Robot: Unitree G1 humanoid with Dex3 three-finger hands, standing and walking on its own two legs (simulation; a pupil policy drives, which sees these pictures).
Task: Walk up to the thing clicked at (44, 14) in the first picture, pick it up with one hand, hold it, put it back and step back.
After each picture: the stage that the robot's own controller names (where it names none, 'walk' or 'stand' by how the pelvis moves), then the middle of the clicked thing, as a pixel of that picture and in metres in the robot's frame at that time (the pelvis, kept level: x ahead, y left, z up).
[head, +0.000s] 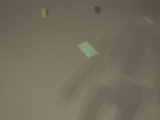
stand; (44, 12) +2.05 +0.51 -0.72
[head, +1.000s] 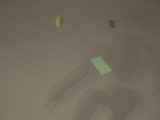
walk; (58, 22) +1.95 +0.24 -0.71
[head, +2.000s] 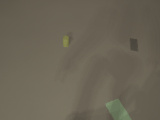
walk; (65, 41) +1.34 +0.11 -0.72
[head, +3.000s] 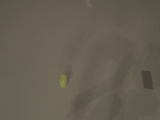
walk; (63, 81) +0.83 +0.15 -0.71
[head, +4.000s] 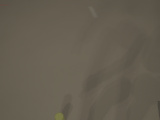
walk; (60, 119) +0.47 +0.21 -0.69
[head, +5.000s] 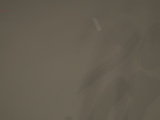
stand; out of the picture +0.30 +0.17 -0.71
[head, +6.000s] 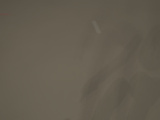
stand; out of the picture +0.31 +0.18 -0.73
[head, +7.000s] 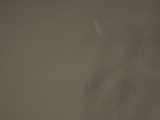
stand; out of the picture +0.30 +0.19 -0.73
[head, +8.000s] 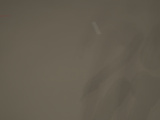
stand; out of the picture +0.29 +0.19 -0.73
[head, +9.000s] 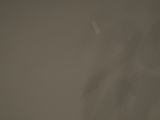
stand; out of the picture +0.29 +0.19 -0.73
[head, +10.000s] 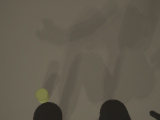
go down; (42, 96) +0.36 +0.18 -0.47
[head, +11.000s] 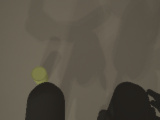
go down; (40, 76) +0.39 +0.19 -0.32
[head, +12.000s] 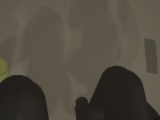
close in; out of the picture +0.38 +0.22 -0.24
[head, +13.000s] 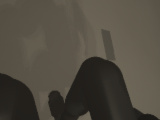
close; out of the picture +0.38 +0.24 -0.22
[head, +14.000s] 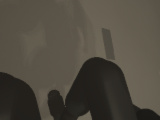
lift; out of the picture +0.37 +0.24 -0.22
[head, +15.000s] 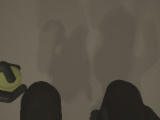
lift; (9, 83) +0.31 +0.24 -0.09
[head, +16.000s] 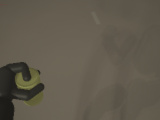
hold; (30, 87) +0.33 +0.17 +0.05
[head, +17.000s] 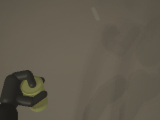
hold; (35, 94) +0.32 +0.17 +0.00
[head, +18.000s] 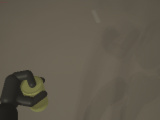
crouch; (35, 94) +0.32 +0.17 +0.00
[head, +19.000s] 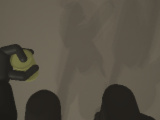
crouch; (26, 66) +0.40 +0.18 -0.10
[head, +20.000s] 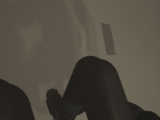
lower; out of the picture +0.41 +0.25 -0.23
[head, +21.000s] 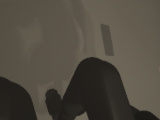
lower; out of the picture +0.41 +0.26 -0.23
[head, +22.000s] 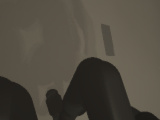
lower; out of the picture +0.40 +0.26 -0.23
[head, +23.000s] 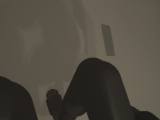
lower; out of the picture +0.40 +0.26 -0.23
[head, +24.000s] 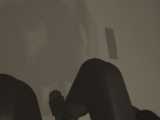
loosen; out of the picture +0.38 +0.24 -0.23
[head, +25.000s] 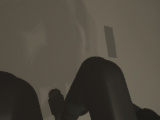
withdraw; out of the picture +0.38 +0.23 -0.22
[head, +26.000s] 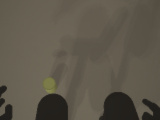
walk; (50, 85) +0.39 +0.17 -0.43
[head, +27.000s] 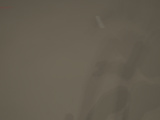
stand; out of the picture +0.33 +0.15 -0.66
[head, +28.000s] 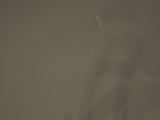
stand; out of the picture +0.33 +0.16 -0.66
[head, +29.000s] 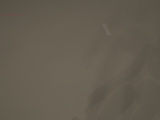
stand; out of the picture +0.34 +0.15 -0.72
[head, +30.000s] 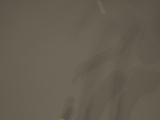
walk; out of the picture +0.37 +0.12 -0.70
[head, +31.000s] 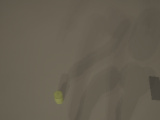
walk; (58, 97) +0.54 +0.18 -0.69
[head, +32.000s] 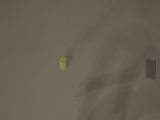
walk; (63, 63) +0.86 +0.17 -0.69
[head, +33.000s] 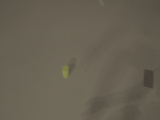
stand; (65, 71) +0.94 +0.15 -0.71
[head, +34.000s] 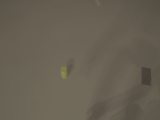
stand; (64, 72) +0.96 +0.17 -0.73
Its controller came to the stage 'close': yes
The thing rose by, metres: 0.73
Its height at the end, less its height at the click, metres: +0.00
